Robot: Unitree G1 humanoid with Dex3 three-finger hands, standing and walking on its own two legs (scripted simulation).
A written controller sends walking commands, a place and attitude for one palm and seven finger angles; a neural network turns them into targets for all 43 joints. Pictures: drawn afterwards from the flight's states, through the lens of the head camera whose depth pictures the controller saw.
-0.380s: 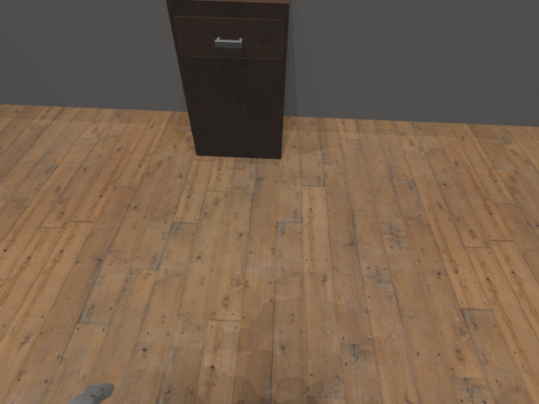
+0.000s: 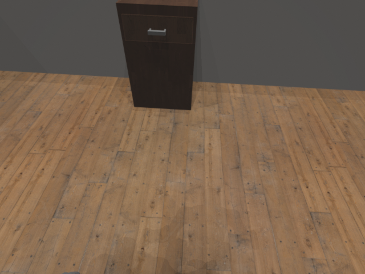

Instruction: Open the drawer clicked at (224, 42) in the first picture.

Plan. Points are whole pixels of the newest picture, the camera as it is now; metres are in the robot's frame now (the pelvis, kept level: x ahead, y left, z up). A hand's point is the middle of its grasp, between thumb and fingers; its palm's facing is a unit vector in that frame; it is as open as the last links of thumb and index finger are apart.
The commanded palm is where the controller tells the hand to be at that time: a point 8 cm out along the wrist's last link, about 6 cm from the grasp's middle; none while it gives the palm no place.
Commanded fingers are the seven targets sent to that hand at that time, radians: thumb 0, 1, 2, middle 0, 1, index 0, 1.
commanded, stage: stand and wait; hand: left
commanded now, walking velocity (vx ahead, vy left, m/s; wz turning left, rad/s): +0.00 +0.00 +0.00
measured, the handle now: (157, 31) +1.49 +0.25 -0.10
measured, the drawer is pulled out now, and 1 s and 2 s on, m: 0.00 0.00 0.00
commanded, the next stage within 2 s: look at it before walking up in 0.72 s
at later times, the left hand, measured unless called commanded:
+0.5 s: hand out of the picture +0.06 +0.24 -0.15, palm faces -0.03 -0.94 -0.33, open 7.4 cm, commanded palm none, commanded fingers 0.00 0.90 0.90 -0.20 -0.30 -0.20 -0.30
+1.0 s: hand out of the picture +0.06 +0.24 -0.15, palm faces -0.04 -0.95 -0.32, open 7.4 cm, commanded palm none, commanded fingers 0.00 0.90 0.90 -0.20 -0.30 -0.20 -0.30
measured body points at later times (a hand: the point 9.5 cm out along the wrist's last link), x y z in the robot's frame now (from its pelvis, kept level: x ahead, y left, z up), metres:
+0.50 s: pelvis -0.02 +0.00 +0.00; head -0.02 +0.00 +0.45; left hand +0.06 +0.29 -0.13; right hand +0.05 -0.30 -0.13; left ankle +0.00 +0.13 -0.74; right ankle -0.01 -0.11 -0.74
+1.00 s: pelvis -0.01 +0.00 +0.00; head +0.00 +0.00 +0.45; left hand +0.06 +0.29 -0.13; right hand +0.06 -0.29 -0.13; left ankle +0.00 +0.13 -0.74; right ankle -0.01 -0.11 -0.74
